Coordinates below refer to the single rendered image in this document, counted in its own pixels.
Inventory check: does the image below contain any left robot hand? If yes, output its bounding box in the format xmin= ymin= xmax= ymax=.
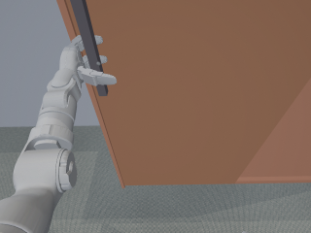
xmin=59 ymin=35 xmax=117 ymax=86

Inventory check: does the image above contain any wardrobe door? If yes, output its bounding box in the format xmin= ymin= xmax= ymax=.
xmin=66 ymin=0 xmax=311 ymax=185
xmin=240 ymin=78 xmax=311 ymax=178

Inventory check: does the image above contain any handle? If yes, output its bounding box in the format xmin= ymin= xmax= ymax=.
xmin=70 ymin=0 xmax=109 ymax=96

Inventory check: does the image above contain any robot left forearm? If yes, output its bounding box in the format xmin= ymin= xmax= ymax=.
xmin=13 ymin=69 xmax=82 ymax=190

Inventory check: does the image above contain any robot left upper arm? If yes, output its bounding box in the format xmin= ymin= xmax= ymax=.
xmin=0 ymin=148 xmax=78 ymax=233

